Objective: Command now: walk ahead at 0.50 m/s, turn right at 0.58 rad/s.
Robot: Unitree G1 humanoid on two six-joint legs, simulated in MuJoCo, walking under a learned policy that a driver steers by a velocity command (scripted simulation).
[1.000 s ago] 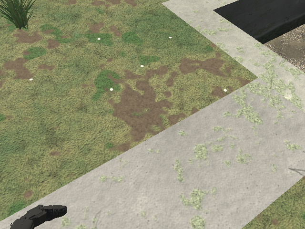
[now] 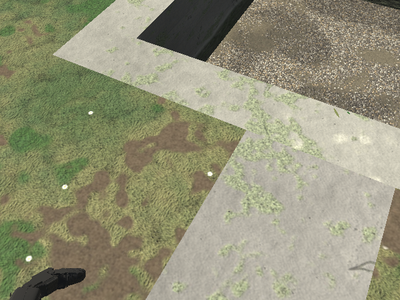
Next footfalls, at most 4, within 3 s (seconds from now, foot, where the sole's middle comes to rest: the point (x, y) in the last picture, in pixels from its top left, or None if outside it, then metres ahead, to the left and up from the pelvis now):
0.46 left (176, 291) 0.46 0.09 -0.75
0.98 right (281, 242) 0.60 -0.27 -0.75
1.42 left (278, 161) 0.93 -0.32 -0.75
1.88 right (358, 195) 0.76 -0.58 -0.75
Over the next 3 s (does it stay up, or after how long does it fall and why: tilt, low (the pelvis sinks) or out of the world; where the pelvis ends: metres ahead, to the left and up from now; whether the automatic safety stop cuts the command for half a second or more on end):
stays up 0.85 -0.47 0.03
